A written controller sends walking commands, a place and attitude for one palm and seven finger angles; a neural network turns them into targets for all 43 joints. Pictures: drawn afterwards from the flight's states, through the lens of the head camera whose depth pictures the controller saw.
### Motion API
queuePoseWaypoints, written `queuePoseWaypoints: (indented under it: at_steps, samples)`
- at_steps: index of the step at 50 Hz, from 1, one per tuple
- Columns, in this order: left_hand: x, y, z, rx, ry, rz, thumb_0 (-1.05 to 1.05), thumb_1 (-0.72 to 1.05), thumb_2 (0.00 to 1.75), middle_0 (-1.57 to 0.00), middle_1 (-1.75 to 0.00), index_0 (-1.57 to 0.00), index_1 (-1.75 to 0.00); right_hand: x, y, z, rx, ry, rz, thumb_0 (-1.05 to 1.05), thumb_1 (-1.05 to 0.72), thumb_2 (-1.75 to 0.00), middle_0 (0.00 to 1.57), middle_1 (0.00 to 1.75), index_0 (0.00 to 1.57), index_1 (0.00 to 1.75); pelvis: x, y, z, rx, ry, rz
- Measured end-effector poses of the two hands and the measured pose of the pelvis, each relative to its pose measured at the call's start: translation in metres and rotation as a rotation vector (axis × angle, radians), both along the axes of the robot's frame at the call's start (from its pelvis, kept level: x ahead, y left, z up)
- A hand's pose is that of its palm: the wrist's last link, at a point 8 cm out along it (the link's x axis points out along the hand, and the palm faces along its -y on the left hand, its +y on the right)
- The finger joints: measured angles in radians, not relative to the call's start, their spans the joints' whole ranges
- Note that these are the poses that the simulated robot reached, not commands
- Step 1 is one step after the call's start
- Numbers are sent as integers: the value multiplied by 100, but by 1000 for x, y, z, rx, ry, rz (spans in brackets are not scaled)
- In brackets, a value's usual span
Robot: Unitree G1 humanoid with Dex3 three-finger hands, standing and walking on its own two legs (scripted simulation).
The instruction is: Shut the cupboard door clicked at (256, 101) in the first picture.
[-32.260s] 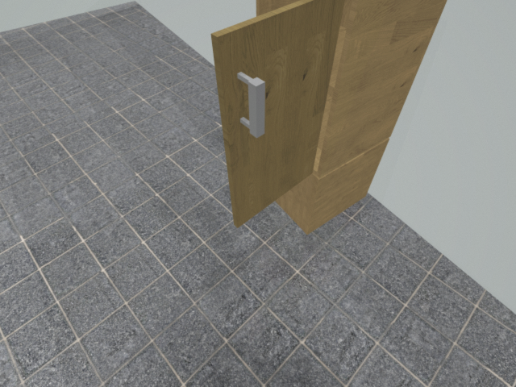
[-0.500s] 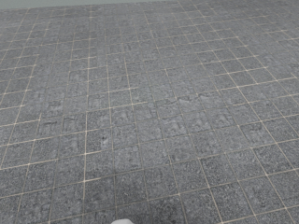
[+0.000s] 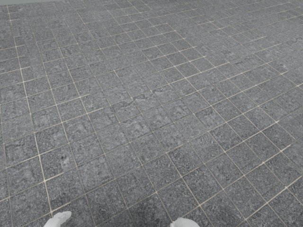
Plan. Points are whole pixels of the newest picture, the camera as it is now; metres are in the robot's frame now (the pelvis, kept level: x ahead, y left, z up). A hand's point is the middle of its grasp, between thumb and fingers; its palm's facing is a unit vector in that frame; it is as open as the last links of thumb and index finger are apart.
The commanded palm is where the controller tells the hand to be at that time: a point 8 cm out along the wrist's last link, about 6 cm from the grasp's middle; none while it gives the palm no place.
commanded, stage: turn to face it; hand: left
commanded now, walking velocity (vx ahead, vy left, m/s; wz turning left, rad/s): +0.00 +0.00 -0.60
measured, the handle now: out of the picture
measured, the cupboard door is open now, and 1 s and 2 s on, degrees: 64 64 64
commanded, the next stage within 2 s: none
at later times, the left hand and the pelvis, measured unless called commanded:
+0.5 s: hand (99, 217) +0.16 +0.17 -0.18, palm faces -0.27 -0.94 -0.20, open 7.4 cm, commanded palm none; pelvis +0.02 +0.00 -0.02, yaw -17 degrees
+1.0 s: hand (131, 195) +0.23 +0.07 -0.16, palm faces -0.55 -0.79 -0.27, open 7.4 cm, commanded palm none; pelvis +0.03 -0.04 +0.00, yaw -35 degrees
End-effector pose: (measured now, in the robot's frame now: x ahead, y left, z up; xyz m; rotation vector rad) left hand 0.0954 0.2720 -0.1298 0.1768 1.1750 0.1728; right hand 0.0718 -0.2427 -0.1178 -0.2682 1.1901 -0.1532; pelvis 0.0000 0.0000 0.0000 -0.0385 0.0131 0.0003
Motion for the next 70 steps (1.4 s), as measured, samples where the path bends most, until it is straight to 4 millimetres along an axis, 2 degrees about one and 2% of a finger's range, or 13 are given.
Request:
queuePoseWaypoints:
  at_steps: [5, 8, 11, 15, 24, 30, 36, 43, 47, 53, 60, 65, 70]
  samples:
    - [34, -22, 6, 12, -22, -106, 1, 91, 90, -20, -30, -19, -29, -33, -17, -12, 23, 41, -106, 0, -91, -90, 20, 30, 20, 30, 2, -9, -3, 2, 0, -70]
    - [52, -40, 3, 34, -57, -173, 1, 91, 90, -20, -30, -19, -29, -51, -36, -29, 37, 58, -173, 0, -91, -90, 20, 30, 20, 30, 4, -21, -15, 27, 2, -110]
    - [56, -56, 3, 44, -55, -210, 1, 91, 90, -20, -30, -20, -29, -62, -51, -37, 24, 90, -229, 0, -91, -90, 20, 30, 20, 30, 3, -23, -17, 17, -1, -139]
    - [53, -68, 4, 35, -5, -240, 1, 91, 90, -20, -30, -20, -29, -61, -58, -26, 9, 71, -268, 0, -91, -90, 20, 30, 20, 30, 6, -23, -9, 32, 4, -182]
    - [68, -59, -21, -15, 65, -296, 1, 90, 90, -20, -30, -20, -30, -42, -41, -10, -34, -38, -319, 0, -91, -90, 20, 30, 20, 30, 23, -5, -15, 25, 26, -289]
    - [96, -59, -16, -13, 75, -360, 1, 91, 90, -20, -30, -20, -29, -60, -22, -2, -23, -14, -359, 0, -91, -90, 20, 30, 20, 30, 27, -4, -6, 18, 16, -367]
    - [129, -87, -2, 6, 37, -460, 1, 91, 90, -20, -30, -20, -29, -93, -22, -10, 19, 27, -461, 0, -91, -90, 20, 30, 20, 30, 28, -15, -3, 6, 12, -444]
    - [155, -136, 2, 51, -46, -581, 1, 91, 90, -20, -30, -20, -29, -135, -48, -40, 51, 76, -601, 0, -91, -90, 20, 30, 20, 30, 26, -37, -19, 24, 3, -526]
    - [151, -149, 7, 57, -12, -615, 1, 91, 90, -20, -30, -20, -29, -133, -59, -30, 36, 55, -642, 0, -91, -90, 20, 30, 20, 30, 29, -41, -9, 39, 7, -575]
    - [154, -158, 0, 31, 38, -661, 1, 91, 90, -20, -30, -20, -29, -115, -65, -12, 8, -14, -676, 0, -91, -90, 20, 30, 20, 30, 39, -41, -3, 50, 12, -639]
    - [182, -153, -25, 3, 84, -707, 1, 91, 90, -20, -30, -20, -29, -94, -53, -3, -56, -82, -711, 0, -91, -90, 20, 30, 20, 30, 63, -30, -14, 34, 23, -727]
    - [208, -165, -19, 5, 86, -775, 1, 91, 90, -20, -30, -20, -29, -109, -32, 4, -51, -49, -757, 0, -91, -90, 20, 30, 20, 30, 68, -30, -6, 18, 14, -795]
    - [230, -195, -7, 6, 56, -862, 1, 91, 90, -20, -30, -20, -29, -141, -14, 1, -17, 5, -853, 0, -91, -90, 20, 30, 20, 30, 69, -34, -1, -1, 17, -862]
